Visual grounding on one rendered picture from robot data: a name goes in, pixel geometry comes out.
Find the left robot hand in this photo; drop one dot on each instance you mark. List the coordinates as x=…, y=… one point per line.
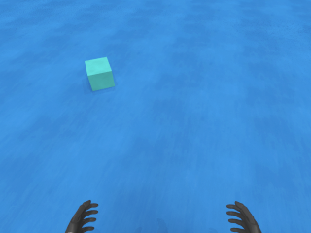
x=78, y=220

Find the right robot hand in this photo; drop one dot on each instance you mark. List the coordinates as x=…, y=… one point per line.
x=248, y=222

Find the carton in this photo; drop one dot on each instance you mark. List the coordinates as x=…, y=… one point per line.
x=99, y=73

